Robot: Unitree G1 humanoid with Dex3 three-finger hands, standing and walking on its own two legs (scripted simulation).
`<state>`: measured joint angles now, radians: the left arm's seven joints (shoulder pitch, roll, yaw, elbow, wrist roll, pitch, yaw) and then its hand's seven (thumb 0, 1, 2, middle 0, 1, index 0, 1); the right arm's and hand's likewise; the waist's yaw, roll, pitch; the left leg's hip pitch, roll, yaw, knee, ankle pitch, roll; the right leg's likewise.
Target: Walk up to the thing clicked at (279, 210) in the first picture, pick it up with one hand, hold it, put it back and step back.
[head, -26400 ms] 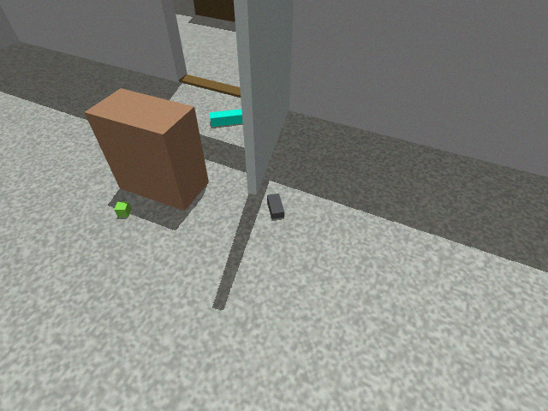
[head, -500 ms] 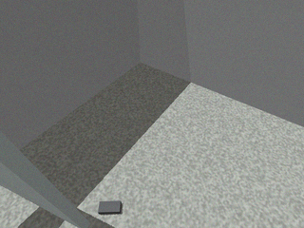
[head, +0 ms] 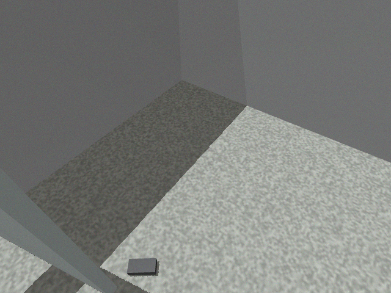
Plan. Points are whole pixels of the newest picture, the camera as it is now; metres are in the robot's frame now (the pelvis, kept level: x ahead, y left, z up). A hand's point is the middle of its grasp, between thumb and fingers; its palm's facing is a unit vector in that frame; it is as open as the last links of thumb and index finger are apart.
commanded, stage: rise first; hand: left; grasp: from above
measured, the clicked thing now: (142, 266) +0.41 +0.27 -0.76
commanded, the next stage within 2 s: none
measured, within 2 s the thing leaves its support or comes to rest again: neither
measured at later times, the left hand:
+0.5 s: hand out of the picture +0.13 +0.26 -0.20, palm faces -0.10 -0.91 -0.40, open 12.6 cm
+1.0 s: hand out of the picture +0.14 +0.29 -0.30, palm faces -0.32 -0.76 -0.57, open 14.1 cm
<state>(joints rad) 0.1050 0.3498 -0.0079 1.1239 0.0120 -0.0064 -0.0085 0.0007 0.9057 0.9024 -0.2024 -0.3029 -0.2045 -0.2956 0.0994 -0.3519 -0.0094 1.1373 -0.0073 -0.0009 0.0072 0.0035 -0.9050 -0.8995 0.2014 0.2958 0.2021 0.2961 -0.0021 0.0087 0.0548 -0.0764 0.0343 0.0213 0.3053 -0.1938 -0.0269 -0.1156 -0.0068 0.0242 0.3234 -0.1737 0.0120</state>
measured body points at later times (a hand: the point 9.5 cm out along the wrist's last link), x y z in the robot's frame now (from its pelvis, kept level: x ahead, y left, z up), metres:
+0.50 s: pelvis -0.01 +0.01 -0.05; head +0.06 +0.01 +0.40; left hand +0.13 +0.31 -0.17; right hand +0.11 -0.25 -0.16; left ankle -0.02 +0.14 -0.75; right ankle +0.00 -0.13 -0.75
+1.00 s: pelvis -0.03 +0.01 -0.16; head +0.10 +0.03 +0.27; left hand +0.15 +0.33 -0.26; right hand +0.18 -0.24 -0.25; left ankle -0.02 +0.14 -0.75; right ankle +0.00 -0.13 -0.75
